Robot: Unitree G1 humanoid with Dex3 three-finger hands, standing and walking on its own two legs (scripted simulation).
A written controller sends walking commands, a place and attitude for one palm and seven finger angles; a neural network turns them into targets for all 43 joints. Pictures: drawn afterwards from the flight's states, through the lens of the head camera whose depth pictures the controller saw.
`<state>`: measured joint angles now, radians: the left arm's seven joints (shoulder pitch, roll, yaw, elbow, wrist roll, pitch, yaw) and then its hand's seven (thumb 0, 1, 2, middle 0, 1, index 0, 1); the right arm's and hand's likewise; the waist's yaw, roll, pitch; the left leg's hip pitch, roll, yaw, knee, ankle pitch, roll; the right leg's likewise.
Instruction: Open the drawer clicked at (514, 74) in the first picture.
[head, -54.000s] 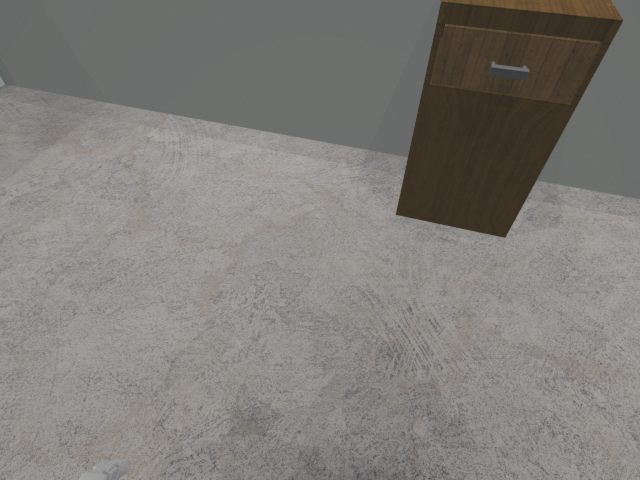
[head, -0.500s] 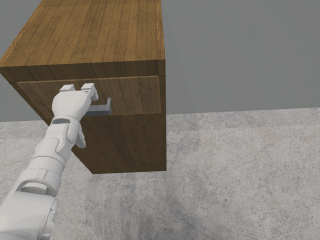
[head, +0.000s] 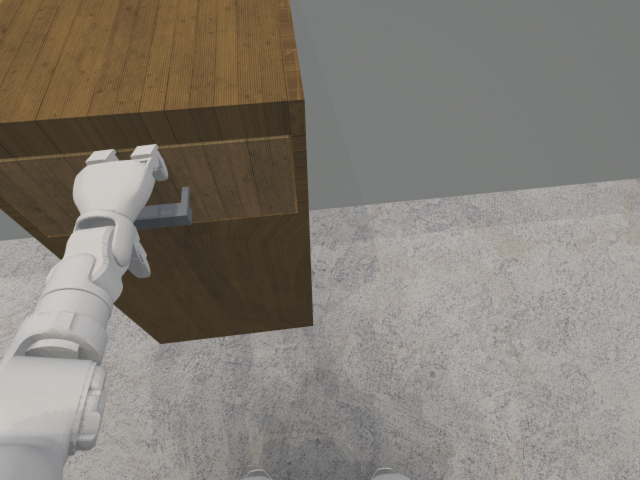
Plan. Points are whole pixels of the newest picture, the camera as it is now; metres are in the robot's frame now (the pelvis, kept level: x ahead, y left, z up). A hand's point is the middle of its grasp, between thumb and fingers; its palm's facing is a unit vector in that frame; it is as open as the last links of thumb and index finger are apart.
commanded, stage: move the hooked fingers above the handle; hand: left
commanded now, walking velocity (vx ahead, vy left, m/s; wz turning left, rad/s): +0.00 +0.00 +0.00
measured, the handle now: (154, 206) +0.51 +0.24 -0.02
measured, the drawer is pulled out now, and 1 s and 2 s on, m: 0.00 0.00 0.00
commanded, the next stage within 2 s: lower the fingers behind the handle in 0.44 s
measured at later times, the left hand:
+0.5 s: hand (131, 217) +0.45 +0.24 +0.04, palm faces -0.06 -0.03 -1.00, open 13.8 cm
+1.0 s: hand (145, 230) +0.45 +0.23 +0.01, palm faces -0.08 -0.02 -1.00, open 13.8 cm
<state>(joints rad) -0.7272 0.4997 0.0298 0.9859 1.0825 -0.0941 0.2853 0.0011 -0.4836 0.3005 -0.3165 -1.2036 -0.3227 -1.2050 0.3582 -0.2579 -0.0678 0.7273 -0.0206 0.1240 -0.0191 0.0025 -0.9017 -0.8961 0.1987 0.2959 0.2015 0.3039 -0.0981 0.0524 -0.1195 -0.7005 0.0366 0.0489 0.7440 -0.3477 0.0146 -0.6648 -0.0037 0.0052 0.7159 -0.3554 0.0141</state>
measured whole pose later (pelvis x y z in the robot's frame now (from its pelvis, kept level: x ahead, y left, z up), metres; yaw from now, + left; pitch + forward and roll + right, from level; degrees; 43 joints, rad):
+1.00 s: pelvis +0.00 -0.01 -0.01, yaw +1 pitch +18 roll -1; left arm -0.69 0.47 0.01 0.99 1.09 -0.09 0.33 0.00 -0.48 0.30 -0.32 -1.20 -0.32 -1.21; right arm 0.32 -0.26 -0.07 0.73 -0.02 0.12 -0.02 0.00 -0.90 -0.90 0.20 0.30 0.20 0.30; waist -0.09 0.06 -0.13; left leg -0.73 0.04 0.02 0.78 -0.36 0.00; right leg -0.70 0.00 -0.02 0.76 -0.38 0.00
